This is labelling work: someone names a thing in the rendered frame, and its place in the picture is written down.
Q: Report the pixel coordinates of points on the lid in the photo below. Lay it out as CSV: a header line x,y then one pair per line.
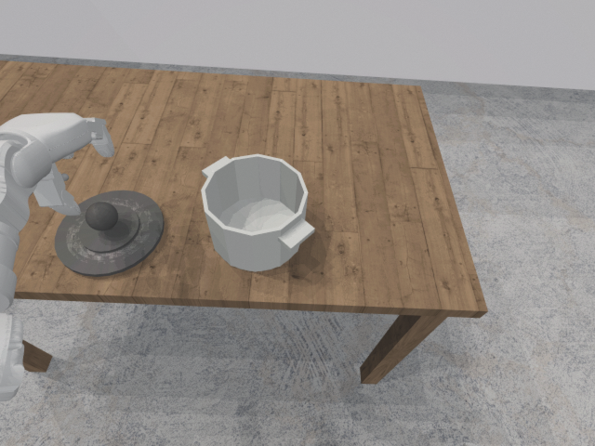
x,y
98,253

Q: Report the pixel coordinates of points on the left robot forearm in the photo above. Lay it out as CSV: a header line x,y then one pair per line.
x,y
24,161

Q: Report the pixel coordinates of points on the table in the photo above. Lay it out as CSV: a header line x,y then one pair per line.
x,y
388,237

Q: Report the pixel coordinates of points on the knob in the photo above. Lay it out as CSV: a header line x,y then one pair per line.
x,y
101,216

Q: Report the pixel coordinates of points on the robot left upper arm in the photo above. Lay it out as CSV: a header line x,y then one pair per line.
x,y
11,356

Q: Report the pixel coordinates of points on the left robot hand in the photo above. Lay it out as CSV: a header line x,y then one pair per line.
x,y
62,133

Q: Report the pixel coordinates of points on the pot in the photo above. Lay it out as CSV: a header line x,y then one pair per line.
x,y
255,207

